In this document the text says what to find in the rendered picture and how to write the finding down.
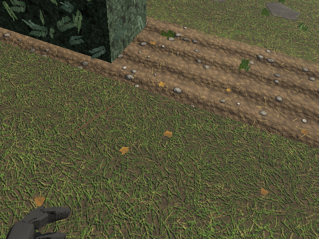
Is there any left robot hand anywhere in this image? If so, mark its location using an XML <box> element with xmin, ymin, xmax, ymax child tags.
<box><xmin>6</xmin><ymin>206</ymin><xmax>71</xmax><ymax>239</ymax></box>

